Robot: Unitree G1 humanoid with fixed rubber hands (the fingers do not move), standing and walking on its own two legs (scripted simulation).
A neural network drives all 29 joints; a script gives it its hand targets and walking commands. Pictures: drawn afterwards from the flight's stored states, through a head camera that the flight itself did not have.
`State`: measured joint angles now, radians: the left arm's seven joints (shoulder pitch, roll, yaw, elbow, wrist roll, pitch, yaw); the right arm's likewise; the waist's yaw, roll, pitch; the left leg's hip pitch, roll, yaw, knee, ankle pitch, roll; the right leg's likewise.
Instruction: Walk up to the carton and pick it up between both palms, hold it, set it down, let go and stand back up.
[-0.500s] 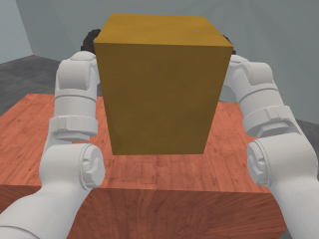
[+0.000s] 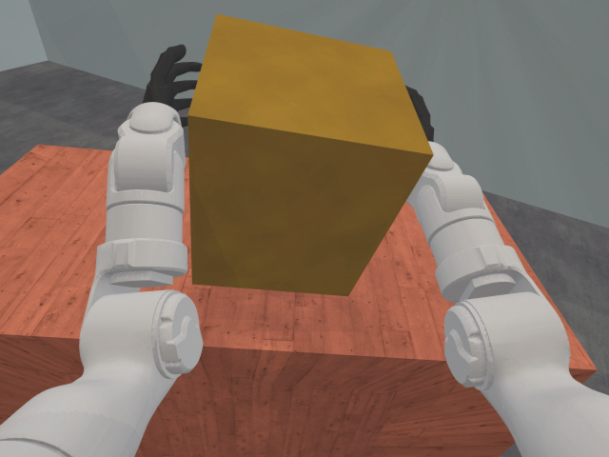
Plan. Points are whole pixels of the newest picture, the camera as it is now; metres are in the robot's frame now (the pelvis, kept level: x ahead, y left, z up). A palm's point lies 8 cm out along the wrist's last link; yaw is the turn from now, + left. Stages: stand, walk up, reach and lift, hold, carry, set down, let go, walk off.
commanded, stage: set down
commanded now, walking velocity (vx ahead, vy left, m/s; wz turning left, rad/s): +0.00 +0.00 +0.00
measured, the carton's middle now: (289, 170) +0.39 +0.01 +0.24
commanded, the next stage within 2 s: none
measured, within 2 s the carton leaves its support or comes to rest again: rests again in 1.94 s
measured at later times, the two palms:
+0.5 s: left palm (172, 139) +0.40 +0.15 +0.26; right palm (410, 169) +0.39 -0.15 +0.24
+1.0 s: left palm (182, 168) +0.40 +0.15 +0.22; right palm (405, 189) +0.40 -0.15 +0.20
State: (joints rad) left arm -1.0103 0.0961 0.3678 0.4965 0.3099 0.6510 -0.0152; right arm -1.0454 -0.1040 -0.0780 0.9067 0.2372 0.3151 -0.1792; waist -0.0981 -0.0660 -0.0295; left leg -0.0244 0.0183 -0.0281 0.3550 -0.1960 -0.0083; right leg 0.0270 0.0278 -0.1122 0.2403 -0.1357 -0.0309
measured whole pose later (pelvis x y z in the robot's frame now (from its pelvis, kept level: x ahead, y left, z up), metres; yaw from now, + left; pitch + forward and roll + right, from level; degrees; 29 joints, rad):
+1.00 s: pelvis +0.00 +0.00 +0.00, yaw -1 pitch -4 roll -1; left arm -0.89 0.01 0.34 0.52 0.28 0.56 0.09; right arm -0.95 -0.10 -0.14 0.94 0.13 0.23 -0.10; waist -0.04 -0.04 -0.02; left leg -0.10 0.02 -0.01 0.36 -0.19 -0.01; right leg -0.07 0.03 -0.10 0.28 -0.14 -0.03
